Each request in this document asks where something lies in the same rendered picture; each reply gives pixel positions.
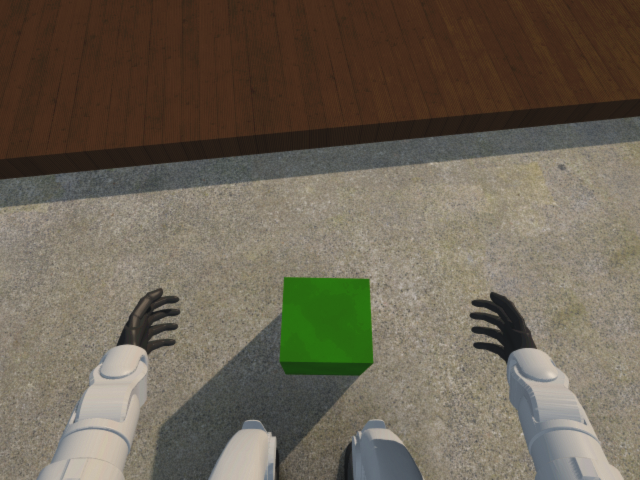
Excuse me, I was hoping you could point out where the robot right shin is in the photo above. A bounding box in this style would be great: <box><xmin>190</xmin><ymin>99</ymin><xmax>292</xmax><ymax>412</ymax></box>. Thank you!
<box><xmin>361</xmin><ymin>419</ymin><xmax>386</xmax><ymax>433</ymax></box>

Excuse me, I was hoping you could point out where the robot left hand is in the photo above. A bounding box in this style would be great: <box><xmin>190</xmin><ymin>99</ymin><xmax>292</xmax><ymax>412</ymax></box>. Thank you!
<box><xmin>116</xmin><ymin>288</ymin><xmax>180</xmax><ymax>355</ymax></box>

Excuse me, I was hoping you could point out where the robot right hand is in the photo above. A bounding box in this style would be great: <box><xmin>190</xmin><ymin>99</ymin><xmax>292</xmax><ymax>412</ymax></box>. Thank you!
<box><xmin>470</xmin><ymin>292</ymin><xmax>537</xmax><ymax>364</ymax></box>

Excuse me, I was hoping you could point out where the robot left thigh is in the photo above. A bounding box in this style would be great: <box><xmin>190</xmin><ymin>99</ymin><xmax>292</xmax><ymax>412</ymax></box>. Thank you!
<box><xmin>208</xmin><ymin>429</ymin><xmax>276</xmax><ymax>480</ymax></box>

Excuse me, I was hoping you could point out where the robot left forearm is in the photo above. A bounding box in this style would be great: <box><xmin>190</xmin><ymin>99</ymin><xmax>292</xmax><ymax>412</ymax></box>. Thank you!
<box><xmin>37</xmin><ymin>345</ymin><xmax>149</xmax><ymax>480</ymax></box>

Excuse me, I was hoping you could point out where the carton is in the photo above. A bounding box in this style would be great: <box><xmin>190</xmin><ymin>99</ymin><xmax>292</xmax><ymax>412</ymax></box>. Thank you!
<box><xmin>280</xmin><ymin>277</ymin><xmax>373</xmax><ymax>376</ymax></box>

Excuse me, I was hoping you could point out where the robot right forearm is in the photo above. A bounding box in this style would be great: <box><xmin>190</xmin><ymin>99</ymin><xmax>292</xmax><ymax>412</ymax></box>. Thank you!
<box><xmin>507</xmin><ymin>348</ymin><xmax>624</xmax><ymax>480</ymax></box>

